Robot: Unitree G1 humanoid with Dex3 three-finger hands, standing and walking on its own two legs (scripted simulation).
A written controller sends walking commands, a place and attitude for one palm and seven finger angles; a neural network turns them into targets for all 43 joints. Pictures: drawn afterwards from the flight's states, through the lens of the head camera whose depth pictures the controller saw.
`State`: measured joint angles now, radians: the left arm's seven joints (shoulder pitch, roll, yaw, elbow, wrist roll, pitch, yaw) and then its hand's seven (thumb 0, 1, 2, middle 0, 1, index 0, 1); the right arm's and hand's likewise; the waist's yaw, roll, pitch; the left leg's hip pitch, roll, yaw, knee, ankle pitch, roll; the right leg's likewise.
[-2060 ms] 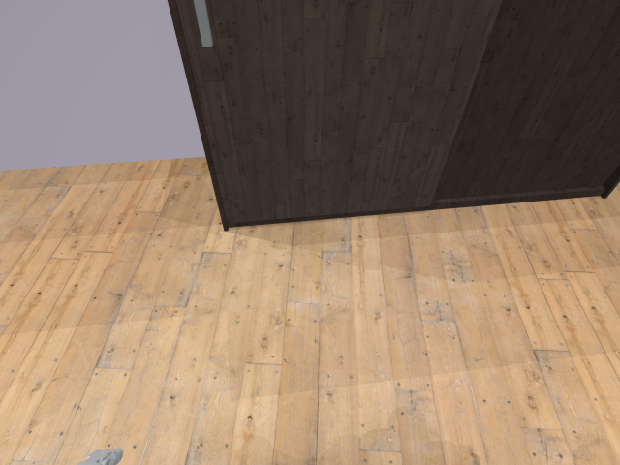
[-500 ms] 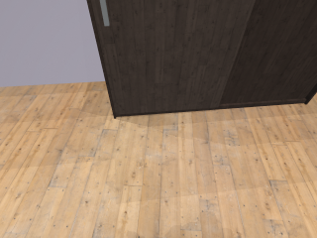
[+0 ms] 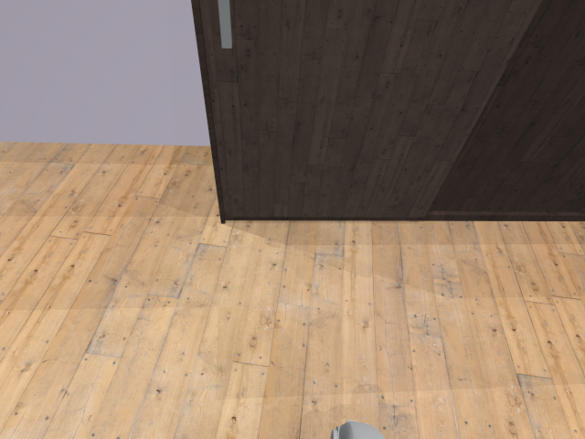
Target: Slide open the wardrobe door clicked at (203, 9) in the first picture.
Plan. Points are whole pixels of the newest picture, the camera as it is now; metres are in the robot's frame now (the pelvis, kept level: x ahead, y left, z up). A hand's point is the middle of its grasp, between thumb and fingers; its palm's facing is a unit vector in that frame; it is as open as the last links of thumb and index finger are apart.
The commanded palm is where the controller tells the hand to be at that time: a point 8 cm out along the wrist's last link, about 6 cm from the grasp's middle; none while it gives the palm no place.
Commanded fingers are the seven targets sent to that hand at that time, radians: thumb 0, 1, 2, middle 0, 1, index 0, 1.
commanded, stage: walk to a spot facing it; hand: left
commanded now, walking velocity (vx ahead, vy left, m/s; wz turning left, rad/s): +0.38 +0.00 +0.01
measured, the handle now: out of the picture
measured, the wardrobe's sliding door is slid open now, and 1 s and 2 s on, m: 0.00 0.00 0.00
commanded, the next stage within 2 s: take the last steps up to it in 0.34 s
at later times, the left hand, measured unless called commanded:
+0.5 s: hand (209, 365) +0.27 +0.14 -0.17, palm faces +0.14 -0.96 -0.22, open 7.1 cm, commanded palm none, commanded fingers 0.00 0.90 0.90 -0.20 -0.30 -0.20 -0.30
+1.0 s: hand (203, 302) +0.39 +0.18 -0.17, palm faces +0.14 -0.98 -0.17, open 7.3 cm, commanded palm none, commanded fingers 0.00 0.90 0.90 -0.20 -0.30 -0.20 -0.30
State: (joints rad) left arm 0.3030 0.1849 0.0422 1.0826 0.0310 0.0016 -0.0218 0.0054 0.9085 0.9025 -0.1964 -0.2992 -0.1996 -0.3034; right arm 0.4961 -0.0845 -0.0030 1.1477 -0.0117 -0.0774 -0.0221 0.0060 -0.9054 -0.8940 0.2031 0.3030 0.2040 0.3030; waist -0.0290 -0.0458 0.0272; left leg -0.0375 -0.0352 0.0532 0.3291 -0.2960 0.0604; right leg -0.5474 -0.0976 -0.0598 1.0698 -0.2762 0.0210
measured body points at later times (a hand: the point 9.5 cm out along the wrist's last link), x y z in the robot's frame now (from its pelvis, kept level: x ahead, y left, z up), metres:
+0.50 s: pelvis +0.22 -0.05 -0.01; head +0.23 -0.05 +0.44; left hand +0.26 +0.19 -0.15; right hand +0.28 -0.29 -0.16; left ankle +0.24 +0.09 -0.67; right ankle +0.25 -0.14 -0.74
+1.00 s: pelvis +0.39 +0.00 +0.00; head +0.40 +0.01 +0.45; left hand +0.38 +0.23 -0.16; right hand +0.42 -0.23 -0.15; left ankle +0.36 +0.10 -0.74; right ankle +0.47 -0.13 -0.69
